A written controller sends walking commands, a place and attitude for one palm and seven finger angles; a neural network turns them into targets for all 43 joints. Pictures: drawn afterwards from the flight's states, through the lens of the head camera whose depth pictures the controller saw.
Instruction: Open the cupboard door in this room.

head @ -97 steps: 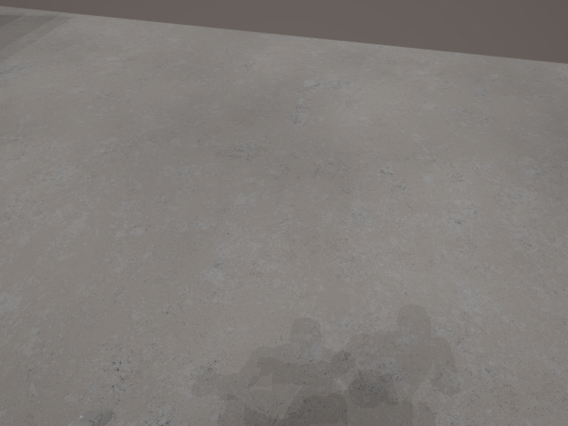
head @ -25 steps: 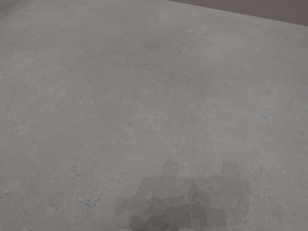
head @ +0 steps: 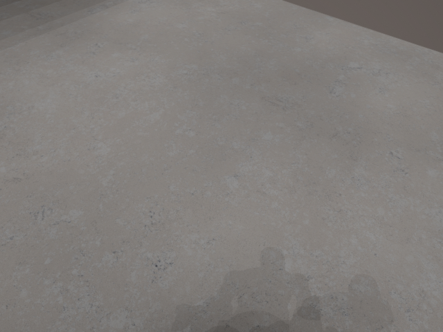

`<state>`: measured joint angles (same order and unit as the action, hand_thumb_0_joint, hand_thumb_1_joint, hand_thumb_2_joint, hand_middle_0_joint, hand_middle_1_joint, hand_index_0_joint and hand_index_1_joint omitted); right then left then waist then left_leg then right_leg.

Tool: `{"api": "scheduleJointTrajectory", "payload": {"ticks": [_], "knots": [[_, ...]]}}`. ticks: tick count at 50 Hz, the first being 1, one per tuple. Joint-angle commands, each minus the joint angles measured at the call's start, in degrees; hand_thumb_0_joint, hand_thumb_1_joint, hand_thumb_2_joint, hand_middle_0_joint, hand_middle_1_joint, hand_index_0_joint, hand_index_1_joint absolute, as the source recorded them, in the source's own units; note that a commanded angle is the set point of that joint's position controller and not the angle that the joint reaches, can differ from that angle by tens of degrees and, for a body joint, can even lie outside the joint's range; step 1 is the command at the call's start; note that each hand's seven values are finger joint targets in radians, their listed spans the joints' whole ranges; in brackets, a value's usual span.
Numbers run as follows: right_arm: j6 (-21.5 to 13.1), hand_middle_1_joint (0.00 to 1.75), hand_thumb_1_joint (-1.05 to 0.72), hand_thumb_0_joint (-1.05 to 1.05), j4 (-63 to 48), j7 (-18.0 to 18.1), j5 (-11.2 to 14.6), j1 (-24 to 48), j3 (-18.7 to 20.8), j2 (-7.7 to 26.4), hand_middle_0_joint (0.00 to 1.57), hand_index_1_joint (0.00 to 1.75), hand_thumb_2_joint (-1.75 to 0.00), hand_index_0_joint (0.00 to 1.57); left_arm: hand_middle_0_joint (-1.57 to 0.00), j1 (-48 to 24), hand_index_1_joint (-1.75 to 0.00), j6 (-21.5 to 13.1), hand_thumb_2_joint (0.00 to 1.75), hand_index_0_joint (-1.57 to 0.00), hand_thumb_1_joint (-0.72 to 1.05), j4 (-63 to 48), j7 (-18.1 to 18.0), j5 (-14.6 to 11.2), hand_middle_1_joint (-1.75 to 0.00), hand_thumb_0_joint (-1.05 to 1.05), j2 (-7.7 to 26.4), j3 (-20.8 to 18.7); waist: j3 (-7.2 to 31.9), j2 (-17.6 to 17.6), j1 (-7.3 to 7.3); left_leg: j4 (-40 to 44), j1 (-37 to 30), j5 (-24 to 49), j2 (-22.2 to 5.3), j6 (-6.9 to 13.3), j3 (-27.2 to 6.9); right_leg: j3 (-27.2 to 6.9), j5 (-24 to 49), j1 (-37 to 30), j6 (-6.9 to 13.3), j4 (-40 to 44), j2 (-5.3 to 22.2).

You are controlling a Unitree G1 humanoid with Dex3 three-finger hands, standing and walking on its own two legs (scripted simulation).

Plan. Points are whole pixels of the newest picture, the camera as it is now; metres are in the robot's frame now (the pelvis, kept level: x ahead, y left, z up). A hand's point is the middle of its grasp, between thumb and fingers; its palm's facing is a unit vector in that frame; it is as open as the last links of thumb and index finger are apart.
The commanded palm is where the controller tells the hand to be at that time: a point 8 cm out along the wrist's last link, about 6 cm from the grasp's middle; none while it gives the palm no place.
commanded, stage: turn or walk to find it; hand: left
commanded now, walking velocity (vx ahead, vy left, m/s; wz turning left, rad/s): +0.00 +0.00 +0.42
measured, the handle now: out of the picture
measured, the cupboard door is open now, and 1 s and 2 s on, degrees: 0 0 0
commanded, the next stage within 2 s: none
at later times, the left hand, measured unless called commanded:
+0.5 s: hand out of the picture +0.04 +0.18 -0.13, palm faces +0.21 -0.94 -0.28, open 7.4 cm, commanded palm none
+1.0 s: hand out of the picture -0.09 +0.22 -0.16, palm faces +0.44 -0.87 -0.23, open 7.4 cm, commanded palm none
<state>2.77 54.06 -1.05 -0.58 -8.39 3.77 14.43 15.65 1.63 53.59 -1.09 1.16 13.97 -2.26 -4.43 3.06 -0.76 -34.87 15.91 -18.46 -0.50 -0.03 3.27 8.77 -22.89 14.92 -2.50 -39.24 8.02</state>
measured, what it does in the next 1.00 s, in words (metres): steps on the spot, turning left: right foot, then left foot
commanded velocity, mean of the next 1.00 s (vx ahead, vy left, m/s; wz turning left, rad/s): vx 0.00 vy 0.00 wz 0.42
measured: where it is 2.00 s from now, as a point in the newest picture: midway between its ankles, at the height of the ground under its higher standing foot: outside the picture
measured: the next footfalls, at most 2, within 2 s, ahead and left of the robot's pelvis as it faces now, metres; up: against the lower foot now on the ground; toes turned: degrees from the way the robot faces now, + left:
right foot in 0.40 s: +0.05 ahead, -0.12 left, +0.00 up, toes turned +6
left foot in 0.82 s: -0.03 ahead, +0.12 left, +0.00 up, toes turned +25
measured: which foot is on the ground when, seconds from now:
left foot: down 0.00-0.40, up 0.42-0.80, down 0.82-1.00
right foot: down 0.00-0.00, up 0.02-0.38, down 0.40-0.82, up 0.84-1.00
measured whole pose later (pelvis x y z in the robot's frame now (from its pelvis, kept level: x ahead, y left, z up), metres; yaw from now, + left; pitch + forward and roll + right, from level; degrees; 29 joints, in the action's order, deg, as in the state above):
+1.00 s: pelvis -0.03 +0.01 +0.02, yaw +23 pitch -1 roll -1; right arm 1.4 54.3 0.1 -1.0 -8.9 2.2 10.5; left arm 13.7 4.0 55.7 -0.7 0.7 15.1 -4.0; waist -4.1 2.9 -1.2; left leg -29.7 14.1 -15.1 0.3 2.2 2.0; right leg 3.6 -26.0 25.1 -3.8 -59.4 5.2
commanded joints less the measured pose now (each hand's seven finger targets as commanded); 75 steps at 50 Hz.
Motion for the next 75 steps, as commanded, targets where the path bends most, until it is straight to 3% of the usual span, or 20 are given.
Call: {"api": "scheduleJointTrajectory", "payload": {"ticks": [1, 6, 12, 18, 19, 20, 21, 25, 34, 39, 41, 42, 48, 54, 60, 61, 62, 63, 67, 75], "knots": [[-2.2, 0.3, -0.9, 0.0, -1.4, 1.5, -0.3, -10.1, 2.8, 13.3, 0.2, 0.3, -0.9, 0.2, -0.2, -4.0, -0.3, 0.4, 0.9, -0.2, 0.9, -6.2, -1.0, 0.0, -0.3, 0.0, 5.5, -1.5, 10.6, -17.1, 5.38, 14.1, -14.2, 40.0, -21.2, 12.3, -23.2, -7.3, -13.5, 16.1, -1.2, -24.3, -2.3], [-2.5, 0.3, -0.9, 0.0, -3.6, 2.1, -0.4, -1.9, 1.2, 8.7, 0.2, 0.3, -0.9, 0.2, -0.2, -2.2, -0.3, 0.4, 0.9, -0.2, 0.9, -3.4, 0.3, -0.2, -0.3, 0.0, 4.9, -2.0, 6.4, -12.1, 1.41, 14.7, -8.0, 29.8, -12.2, 9.3, -13.8, -7.3, -1.6, 14.0, -1.8, -23.1, -2.4], [-2.1, 0.3, -0.9, 0.0, -3.2, 2.0, -0.7, -4.6, 1.8, 8.8, 0.2, 0.3, -0.9, 0.2, -0.2, -4.7, -0.3, 0.4, 0.9, -0.2, 0.9, -5.1, 0.1, -0.4, -0.3, 0.0, 3.4, -2.0, 5.6, -11.1, 2.73, 15.1, -8.2, 26.7, -12.3, 10.6, -18.3, -7.0, -2.6, 11.6, -2.0, -12.4, -4.3], [-1.5, 0.3, -0.9, 0.0, -4.2, 1.5, -0.5, -2.1, 2.3, 8.5, 0.2, 0.3, -0.9, 0.2, -0.2, 1.4, -0.3, -1.0, 0.9, -0.2, 0.9, -4.4, -0.5, -0.7, -0.3, 0.0, 3.8, -2.1, 7.1, -9.4, -0.69, 8.3, 0.5, 24.1, -8.8, 7.1, -19.4, -5.9, 9.4, -5.4, -1.0, 11.4, -6.4], [-1.6, 0.3, -0.9, 0.0, -4.4, 1.3, -0.1, -2.5, 2.1, 6.6, 0.2, 0.3, -0.9, 0.2, -0.2, 3.0, -0.3, -1.6, 0.9, -0.2, 0.9, -4.3, -0.7, -0.4, -0.3, 0.0, 5.9, -2.5, 7.5, -4.2, -1.41, 3.3, 6.1, 15.5, -5.4, 4.0, -16.7, -9.7, 12.9, -11.8, -0.1, 18.0, -2.1], [-1.7, 0.3, -0.9, 0.0, -5.6, 0.9, 0.3, -3.9, 1.5, 2.4, 0.2, 0.3, -0.9, 0.2, -0.2, 3.8, -0.3, -2.3, 0.9, -0.2, 0.9, -4.4, -1.3, 0.6, -0.3, 0.0, 11.3, -3.5, 7.9, 12.2, -1.31, -9.5, 16.3, -3.1, 3.2, -0.3, -7.3, -25.8, 18.1, -16.7, 5.3, 22.2, 12.9], [-1.1, 0.3, -0.9, 0.0, -6.3, 1.1, -0.4, -2.9, 2.1, 3.6, 0.2, 0.3, -0.9, 0.2, -0.2, 3.5, -0.3, -1.8, 0.9, -0.2, 0.9, -5.4, -1.0, 0.3, -0.3, 0.0, 13.0, -3.3, 6.7, 11.6, -2.02, -20.8, 16.1, -14.9, 3.6, -0.9, -7.0, -27.7, 19.3, -9.0, 10.5, 23.0, 19.5], [0.2, 0.3, -0.9, 0.0, -2.3, 0.1, -0.8, -4.5, 2.2, 3.5, 0.2, 0.3, -0.9, 0.2, -0.2, -4.8, -0.3, -2.2, 0.9, -0.2, 0.9, -7.0, -1.1, 0.1, -0.3, 0.0, 6.7, -2.0, 1.5, 4.8, 2.1, -35.1, 15.9, -3.4, -0.1, -2.2, -6.5, -14.5, 17.9, -2.1, 9.0, 22.1, 9.4], [-0.1, 0.3, -0.9, 0.0, -2.9, 0.1, -0.1, 1.1, 0.7, 1.5, 0.2, 0.3, -0.9, 0.2, -0.2, 2.2, -0.3, -1.9, 0.9, -0.2, 0.9, -3.2, -1.2, 0.8, -0.3, 0.0, 9.3, -3.0, 4.6, 7.5, -1.85, -14.7, 9.6, -8.3, -1.1, -3.3, -0.3, -8.6, 34.9, -9.5, 11.1, 16.9, 11.7], [-1.2, 0.3, -0.9, 0.0, -1.7, 0.4, -0.1, -4.5, 0.6, 2.9, 0.2, 0.3, -0.9, 0.2, -0.2, 0.1, -0.3, -1.0, 0.9, -0.2, 0.9, -2.2, -0.9, 0.1, -0.3, 0.0, 9.6, -3.4, 7.0, 5.1, 1.57, 8.0, -5.1, 5.2, -0.9, -1.5, 2.1, -3.2, 30.3, -4.0, 5.7, 7.5, 10.1], [-2.0, 0.3, -0.9, 0.0, -1.8, 0.7, -0.6, -8.2, 2.5, 12.3, 0.2, 0.3, -0.9, 0.2, -0.2, 0.7, -0.3, -0.3, 0.9, -0.2, 0.9, -5.0, -0.2, -0.5, -0.3, 0.0, 3.7, -2.3, 8.1, -21.4, 3.03, 15.1, -17.0, 35.0, -21.4, 8.4, -23.2, 1.5, -11.2, 16.8, -1.8, -12.8, -1.0], [-1.8, 0.3, -0.9, 0.0, -0.8, 1.2, -0.6, -10.3, 2.8, 12.9, 0.2, 0.3, -0.9, 0.2, -0.2, -3.4, -0.3, 0.4, 0.9, -0.2, 0.9, -5.7, -0.6, 0.1, -0.3, 0.0, 4.3, -1.8, 7.9, -17.1, 5.11, 16.3, -12.2, 32.2, -23.2, 12.0, -23.5, -4.0, -14.4, 15.9, -1.2, -21.2, -1.5], [-2.5, 0.3, -0.9, 0.0, -3.0, 2.2, -0.5, -1.8, 1.2, 8.1, 0.2, 0.3, -0.9, 0.2, -0.2, -1.9, -0.3, 0.4, 0.9, -0.2, 0.9, -2.5, 0.4, -0.2, -0.3, 0.0, 3.9, -2.3, 5.6, -11.5, 1.15, 16.0, -7.2, 25.8, -12.9, 9.4, -13.3, -6.7, -1.9, 13.2, -1.7, -20.3, -2.1], [-1.9, 0.3, -0.9, 0.0, -2.7, 1.9, -0.9, -3.9, 2.0, 8.8, 0.2, 0.3, -0.9, 0.2, -0.2, -4.6, -0.3, 0.3, 0.9, -0.2, 0.9, -4.4, 0.1, -0.4, -0.3, 0.0, 2.8, -2.0, 5.2, -11.3, 2.6, 15.9, -7.0, 23.6, -13.0, 10.3, -17.7, -6.5, -3.0, 9.6, -1.8, -9.8, -4.2], [-1.4, 0.3, -0.9, 0.0, -4.1, 1.3, -0.5, -1.5, 2.4, 7.9, 0.2, 0.3, -0.9, 0.2, -0.2, 1.5, -0.3, -0.9, 0.9, -0.2, 0.9, -3.7, -0.5, -0.6, -0.3, 0.0, 3.6, -2.2, 7.0, -9.6, -0.7, 9.3, 1.6, 19.9, -8.7, 6.5, -18.6, -5.7, 9.3, -6.6, -0.8, 13.5, -5.5], [-1.4, 0.3, -0.9, 0.0, -4.6, 1.0, 0.0, -2.2, 2.2, 5.6, 0.2, 0.3, -0.9, 0.2, -0.2, 2.7, -0.3, -1.5, 0.9, -0.2, 0.9, -3.8, -0.8, -0.1, -0.3, 0.0, 6.3, -2.7, 7.9, -2.1, -1.23, 2.9, 7.6, 12.2, -4.8, 3.5, -15.3, -11.5, 10.6, -12.8, 0.8, 20.1, 0.5], [-1.4, 0.3, -0.9, 0.0, -6.1, 0.7, 0.1, -2.4, 1.4, 1.8, 0.2, 0.3, -0.9, 0.2, -0.2, 3.2, -0.3, -1.9, 0.9, -0.2, 0.9, -4.1, -1.2, 0.7, -0.3, 0.0, 11.4, -3.7, 6.6, 13.3, -1.42, -9.0, 17.3, -6.7, 3.9, -0.8, -5.6, -26.2, 14.4, -15.1, 6.5, 23.8, 14.8], [-0.7, 0.3, -0.9, 0.0, -6.6, 0.9, -0.6, -1.2, 2.2, 4.2, 0.2, 0.3, -0.9, 0.2, -0.2, 2.5, -0.3, -1.7, 0.9, -0.2, 0.9, -5.1, -1.2, 0.2, -0.3, 0.0, 12.2, -3.7, 6.5, 12.5, -2.21, -20.3, 16.2, -14.1, 2.7, -1.2, -6.7, -27.0, 17.3, -8.6, 11.3, 24.5, 20.1], [0.3, 0.3, -0.9, 0.0, -2.7, -0.1, -0.8, -3.7, 2.3, 3.6, 0.2, 0.3, -0.9, 0.2, -0.2, -5.4, -0.3, -2.2, 0.9, -0.2, 0.9, -6.4, -1.1, 0.2, -0.3, 0.0, 6.7, -2.3, 2.6, 5.3, 1.89, -34.3, 15.8, -4.0, -0.2, -2.5, -5.8, -12.8, 20.2, -3.4, 9.3, 21.5, 9.9], [0.0, 0.3, -0.9, 0.0, -3.2, 0.0, -0.1, 1.4, 0.9, 1.7, 0.2, 0.3, -0.9, 0.2, -0.2, 0.8, -0.3, -1.8, 0.9, -0.2, 0.9, -3.2, -1.1, 0.8, -0.3, 0.0, 9.7, -3.2, 4.0, 7.7, -1.66, -14.1, 9.5, -8.5, -1.0, -3.3, -0.1, -8.2, 32.0, -8.9, 10.6, 17.2, 11.9]]}}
